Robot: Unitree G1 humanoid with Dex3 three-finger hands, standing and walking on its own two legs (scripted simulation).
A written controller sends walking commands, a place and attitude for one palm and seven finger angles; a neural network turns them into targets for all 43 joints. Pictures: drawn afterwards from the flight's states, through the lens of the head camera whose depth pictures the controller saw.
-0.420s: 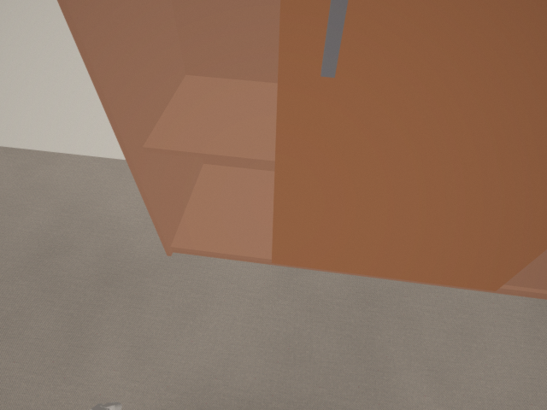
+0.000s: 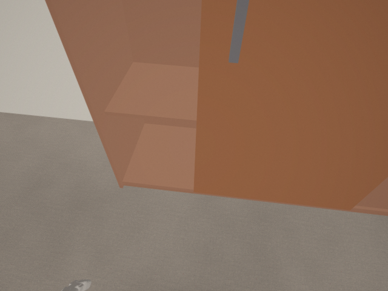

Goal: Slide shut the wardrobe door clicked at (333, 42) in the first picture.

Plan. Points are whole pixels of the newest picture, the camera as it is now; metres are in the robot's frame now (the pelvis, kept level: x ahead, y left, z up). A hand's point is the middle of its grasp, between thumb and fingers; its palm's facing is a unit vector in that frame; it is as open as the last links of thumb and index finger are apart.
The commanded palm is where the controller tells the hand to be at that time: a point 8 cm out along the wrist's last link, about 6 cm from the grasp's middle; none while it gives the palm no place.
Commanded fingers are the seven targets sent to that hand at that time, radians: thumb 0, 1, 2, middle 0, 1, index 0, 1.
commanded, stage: stand and wait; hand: right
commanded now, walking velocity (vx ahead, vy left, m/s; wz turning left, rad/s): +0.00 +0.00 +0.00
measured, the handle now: (238, 22) +0.72 -0.07 +0.23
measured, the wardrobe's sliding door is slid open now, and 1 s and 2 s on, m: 0.43 0.43 0.43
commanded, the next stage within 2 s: look at it before walking up in 0.50 s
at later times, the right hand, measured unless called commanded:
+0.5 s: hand out of the picture +0.04 -0.21 -0.16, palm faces -0.03 +0.95 -0.30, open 7.4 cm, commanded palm none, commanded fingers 0.00 -0.90 -0.90 0.20 0.30 0.20 0.30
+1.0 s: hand out of the picture +0.03 -0.21 -0.16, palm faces -0.03 +0.96 -0.29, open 7.4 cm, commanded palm none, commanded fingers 0.00 -0.90 -0.90 0.20 0.30 0.20 0.30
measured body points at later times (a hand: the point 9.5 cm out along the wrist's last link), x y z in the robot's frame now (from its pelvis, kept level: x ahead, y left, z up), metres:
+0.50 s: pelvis -0.02 +0.01 +0.00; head -0.01 +0.02 +0.45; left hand +0.03 +0.29 -0.14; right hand +0.04 -0.26 -0.13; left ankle -0.03 +0.12 -0.74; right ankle -0.03 -0.12 -0.74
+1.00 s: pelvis -0.02 +0.01 +0.01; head -0.01 +0.01 +0.45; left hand +0.03 +0.28 -0.14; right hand +0.03 -0.26 -0.14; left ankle -0.03 +0.12 -0.74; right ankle -0.03 -0.12 -0.74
